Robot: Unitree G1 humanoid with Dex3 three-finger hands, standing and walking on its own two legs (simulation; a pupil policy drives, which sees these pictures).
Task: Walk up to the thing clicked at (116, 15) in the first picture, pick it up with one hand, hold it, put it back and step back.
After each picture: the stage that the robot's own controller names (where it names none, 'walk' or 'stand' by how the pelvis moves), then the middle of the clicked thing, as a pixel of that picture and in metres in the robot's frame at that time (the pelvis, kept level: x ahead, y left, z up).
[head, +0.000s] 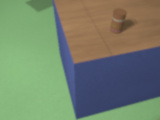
stand; (117, 21) +0.74 -0.17 +0.00
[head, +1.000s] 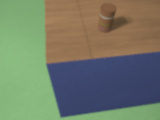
rise first; (106, 18) +0.66 -0.08 +0.03
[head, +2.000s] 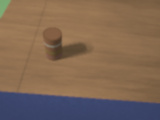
rise first; (53, 44) +0.47 +0.16 +0.04
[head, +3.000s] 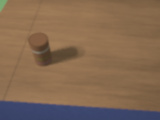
stand; (41, 50) +0.45 +0.17 +0.04
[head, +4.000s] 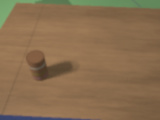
stand; (38, 66) +0.43 +0.19 +0.00
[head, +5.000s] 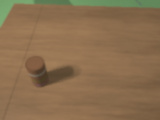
stand; (37, 72) +0.40 +0.19 -0.01
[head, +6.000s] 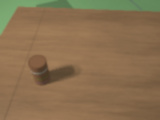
stand; (40, 70) +0.42 +0.18 -0.01
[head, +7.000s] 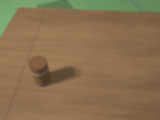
stand; (40, 72) +0.41 +0.18 -0.01
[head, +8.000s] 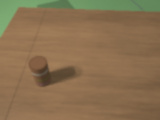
stand; (40, 72) +0.41 +0.18 -0.01
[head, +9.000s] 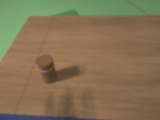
rise first; (47, 69) +0.44 +0.19 +0.00
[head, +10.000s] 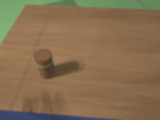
go down; (45, 64) +0.44 +0.19 +0.00
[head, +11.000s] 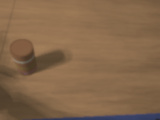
go down; (24, 58) +0.42 +0.17 +0.03
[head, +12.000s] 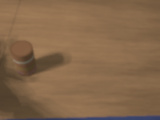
approach; (24, 59) +0.42 +0.18 +0.04
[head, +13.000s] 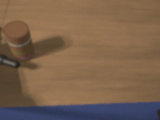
close in; (20, 42) +0.44 +0.18 +0.08
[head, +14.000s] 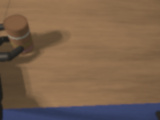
lift; (20, 36) +0.48 +0.18 +0.08
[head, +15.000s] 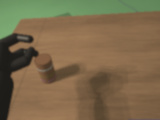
lift; (46, 69) +0.44 +0.17 +0.03
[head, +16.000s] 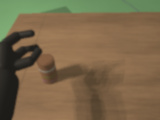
close; (48, 69) +0.43 +0.16 +0.01
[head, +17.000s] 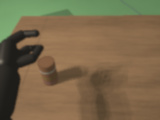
close; (48, 71) +0.43 +0.16 +0.01
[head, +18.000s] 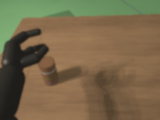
close; (48, 71) +0.44 +0.17 +0.01
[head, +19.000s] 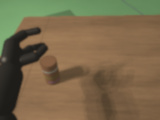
close; (50, 70) +0.44 +0.16 +0.01
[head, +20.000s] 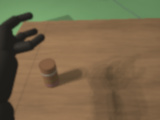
close; (49, 73) +0.44 +0.16 +0.01
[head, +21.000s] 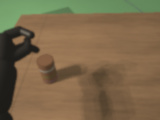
crouch; (47, 69) +0.44 +0.17 +0.01
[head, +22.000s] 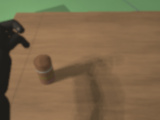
crouch; (45, 70) +0.43 +0.16 +0.01
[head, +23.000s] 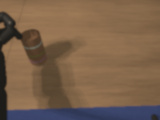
lower; (34, 48) +0.47 +0.16 +0.06
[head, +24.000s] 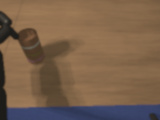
lower; (31, 47) +0.47 +0.17 +0.07
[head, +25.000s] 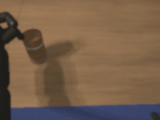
lower; (35, 47) +0.47 +0.16 +0.07
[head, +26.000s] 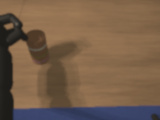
lower; (38, 48) +0.47 +0.15 +0.06
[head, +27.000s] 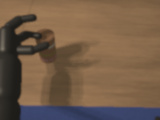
open; (46, 46) +0.47 +0.14 +0.06
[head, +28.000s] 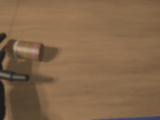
open; (25, 50) +0.47 +0.19 +0.03
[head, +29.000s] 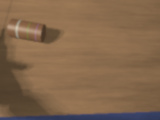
sink last; (27, 30) +0.53 +0.18 +0.03
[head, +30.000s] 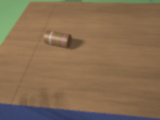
sink last; (58, 39) +0.60 +0.18 +0.01
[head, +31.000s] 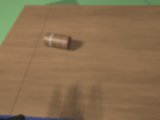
stand; (58, 41) +0.59 +0.17 -0.01
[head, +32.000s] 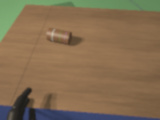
stand; (59, 36) +0.65 +0.16 -0.01
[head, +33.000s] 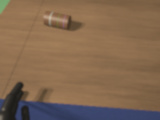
stand; (57, 20) +0.67 +0.15 +0.04
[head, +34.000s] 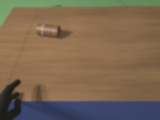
walk; (48, 30) +0.73 +0.18 +0.00
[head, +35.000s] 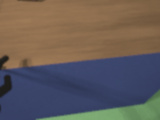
stand; out of the picture +0.85 +0.27 +0.01
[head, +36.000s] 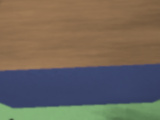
walk; out of the picture +0.85 +0.26 +0.00
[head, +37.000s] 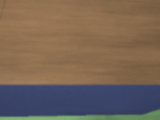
stand; out of the picture +0.85 +0.20 -0.01
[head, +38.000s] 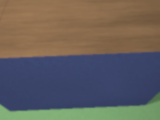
walk; out of the picture +1.02 +0.30 +0.00
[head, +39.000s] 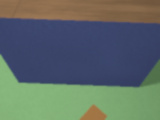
stand; out of the picture +1.30 +0.24 +0.00
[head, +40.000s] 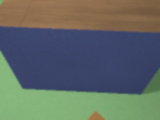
stand; out of the picture +1.33 +0.20 -0.02
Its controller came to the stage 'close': yes
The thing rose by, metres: 0.01
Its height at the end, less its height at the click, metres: -0.02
